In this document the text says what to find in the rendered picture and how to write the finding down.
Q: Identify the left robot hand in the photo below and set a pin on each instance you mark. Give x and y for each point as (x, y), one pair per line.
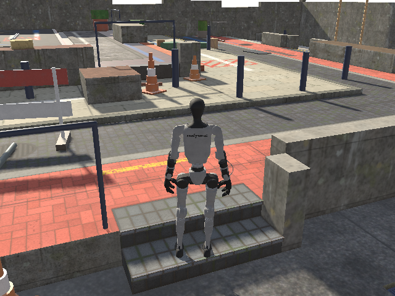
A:
(167, 184)

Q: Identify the robot left upper arm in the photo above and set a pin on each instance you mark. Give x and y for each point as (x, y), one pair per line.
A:
(175, 141)

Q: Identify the right robot hand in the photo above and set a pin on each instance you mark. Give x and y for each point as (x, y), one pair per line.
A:
(226, 188)

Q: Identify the robot right upper arm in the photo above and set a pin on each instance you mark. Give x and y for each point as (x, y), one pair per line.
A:
(216, 130)

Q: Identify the right robot shin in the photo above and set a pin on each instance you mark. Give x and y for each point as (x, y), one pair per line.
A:
(208, 228)

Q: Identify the robot right forearm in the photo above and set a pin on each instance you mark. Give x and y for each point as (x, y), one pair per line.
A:
(224, 168)

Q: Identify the right robot thigh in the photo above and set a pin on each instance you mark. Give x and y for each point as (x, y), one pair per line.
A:
(211, 190)

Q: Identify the robot left forearm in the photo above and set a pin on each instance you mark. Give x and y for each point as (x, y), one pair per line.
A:
(170, 167)

